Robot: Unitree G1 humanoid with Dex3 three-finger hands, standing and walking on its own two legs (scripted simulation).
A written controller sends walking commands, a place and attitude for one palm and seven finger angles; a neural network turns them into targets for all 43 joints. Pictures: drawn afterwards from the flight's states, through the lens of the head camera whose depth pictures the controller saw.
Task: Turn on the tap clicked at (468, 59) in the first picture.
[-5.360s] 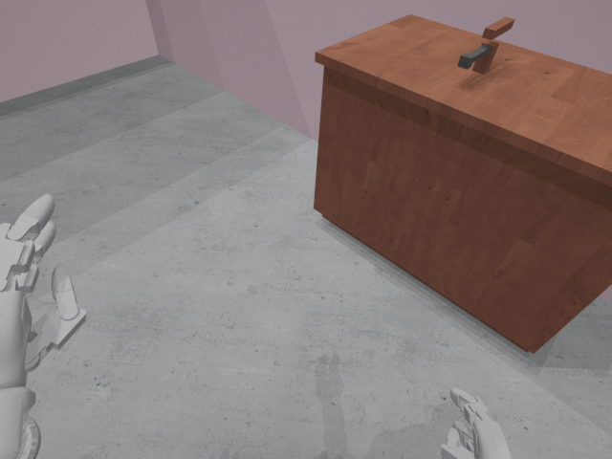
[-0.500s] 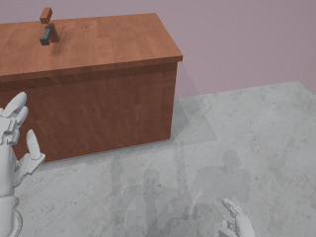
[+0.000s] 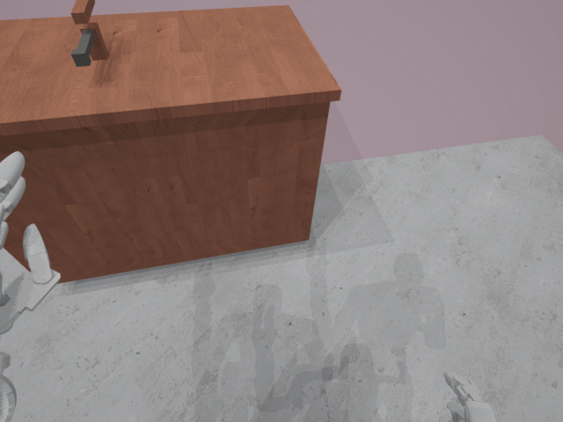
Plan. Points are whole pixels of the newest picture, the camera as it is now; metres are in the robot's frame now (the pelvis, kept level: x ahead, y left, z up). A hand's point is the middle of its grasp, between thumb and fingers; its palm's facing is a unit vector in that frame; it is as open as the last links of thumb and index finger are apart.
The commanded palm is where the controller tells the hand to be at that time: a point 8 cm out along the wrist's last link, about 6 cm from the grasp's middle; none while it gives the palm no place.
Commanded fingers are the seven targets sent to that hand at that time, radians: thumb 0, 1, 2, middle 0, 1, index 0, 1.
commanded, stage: take the last steps up to it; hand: left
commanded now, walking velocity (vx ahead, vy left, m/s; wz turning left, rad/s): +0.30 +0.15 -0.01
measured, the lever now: (81, 57) +0.80 +0.49 +0.10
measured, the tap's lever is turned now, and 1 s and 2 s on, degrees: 0 0 0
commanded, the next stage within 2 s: come to a stop and stand still in 1.74 s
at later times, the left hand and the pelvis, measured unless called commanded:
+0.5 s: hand (64, 205) +0.30 +0.27 +0.18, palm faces +0.37 -0.80 -0.48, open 7.4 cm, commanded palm +0.24 +0.32 +0.19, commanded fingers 0.00 0.90 0.90 -0.20 -0.30 -0.20 -0.30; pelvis +0.09 +0.04 +0.01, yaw +1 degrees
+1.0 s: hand (53, 130) +0.42 +0.33 +0.19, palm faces +0.39 -0.75 -0.53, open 7.4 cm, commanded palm +0.37 +0.37 +0.19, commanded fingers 0.00 0.90 0.90 -0.20 -0.30 -0.20 -0.30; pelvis +0.21 +0.09 +0.00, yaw -1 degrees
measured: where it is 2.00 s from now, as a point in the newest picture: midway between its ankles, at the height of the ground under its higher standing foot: (228, 382)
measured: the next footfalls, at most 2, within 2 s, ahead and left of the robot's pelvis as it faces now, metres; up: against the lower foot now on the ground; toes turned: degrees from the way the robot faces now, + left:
right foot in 0.18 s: +0.10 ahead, -0.08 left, +0.00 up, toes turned -10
left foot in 0.60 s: +0.22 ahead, +0.20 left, +0.00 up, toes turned +10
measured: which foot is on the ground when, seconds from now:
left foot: down 0.00-0.20, up 0.22-0.58, down 0.60-0.98, up 1.00-1.00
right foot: up 0.00-0.16, down 0.18-0.60, up 0.62-0.94, down 0.96-1.00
